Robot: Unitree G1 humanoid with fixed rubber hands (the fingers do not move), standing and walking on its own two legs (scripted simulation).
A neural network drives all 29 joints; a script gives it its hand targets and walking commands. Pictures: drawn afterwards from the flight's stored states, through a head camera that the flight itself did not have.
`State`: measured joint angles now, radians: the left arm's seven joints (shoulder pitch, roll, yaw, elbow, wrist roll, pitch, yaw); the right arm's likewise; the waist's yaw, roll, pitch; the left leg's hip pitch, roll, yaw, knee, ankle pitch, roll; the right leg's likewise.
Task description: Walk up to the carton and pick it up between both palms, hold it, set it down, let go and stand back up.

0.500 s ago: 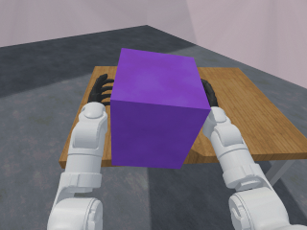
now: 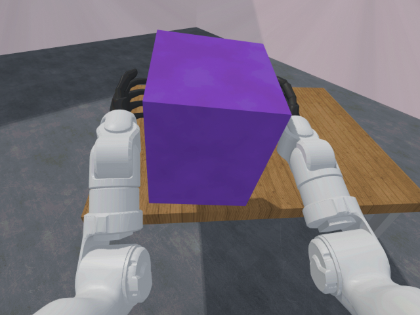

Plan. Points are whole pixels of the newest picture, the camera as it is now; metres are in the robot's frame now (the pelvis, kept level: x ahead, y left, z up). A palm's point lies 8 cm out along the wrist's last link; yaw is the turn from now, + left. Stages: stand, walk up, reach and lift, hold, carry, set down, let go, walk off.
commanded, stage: hold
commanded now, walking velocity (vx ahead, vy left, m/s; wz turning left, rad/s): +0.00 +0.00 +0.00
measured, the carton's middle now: (204, 125) +0.40 +0.01 +0.20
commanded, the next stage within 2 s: none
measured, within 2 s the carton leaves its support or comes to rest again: neither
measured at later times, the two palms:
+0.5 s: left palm (133, 132) +0.36 +0.14 +0.21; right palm (288, 137) +0.37 -0.15 +0.19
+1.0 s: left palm (121, 114) +0.36 +0.15 +0.25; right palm (289, 121) +0.36 -0.14 +0.23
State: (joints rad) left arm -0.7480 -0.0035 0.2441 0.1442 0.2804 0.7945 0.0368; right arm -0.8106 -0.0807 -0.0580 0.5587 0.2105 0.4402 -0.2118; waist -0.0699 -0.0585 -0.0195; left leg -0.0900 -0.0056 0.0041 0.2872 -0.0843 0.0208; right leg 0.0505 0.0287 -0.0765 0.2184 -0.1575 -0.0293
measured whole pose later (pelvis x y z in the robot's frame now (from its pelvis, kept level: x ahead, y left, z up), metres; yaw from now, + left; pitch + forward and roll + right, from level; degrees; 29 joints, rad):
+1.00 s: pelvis -0.01 +0.00 +0.00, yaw +0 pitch -8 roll -1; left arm -0.77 -0.01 0.27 0.17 0.29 0.81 0.02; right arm -0.82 -0.07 -0.07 0.58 0.19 0.45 -0.22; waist -0.06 -0.06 -0.02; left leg -0.08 0.00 0.01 0.29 -0.08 0.02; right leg 0.05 0.03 -0.07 0.24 -0.16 -0.04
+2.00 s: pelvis +0.00 -0.01 +0.00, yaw -1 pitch -8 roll -1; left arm -0.72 -0.03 0.25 0.06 0.30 0.83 0.02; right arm -0.76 -0.07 -0.04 0.49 0.20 0.45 -0.22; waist -0.06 -0.06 -0.01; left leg -0.06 0.00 0.01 0.28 -0.08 0.01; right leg 0.07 0.03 -0.07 0.23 -0.16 -0.04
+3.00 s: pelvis +0.02 -0.01 +0.00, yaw +0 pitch -9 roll +0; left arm -0.62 -0.08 0.28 0.06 0.37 0.57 -0.07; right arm -0.64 0.01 -0.12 0.48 0.06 0.16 -0.19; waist -0.05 -0.07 0.11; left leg 0.03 -0.01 0.00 0.20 -0.07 0.01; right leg 0.15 0.02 -0.09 0.18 -0.17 -0.04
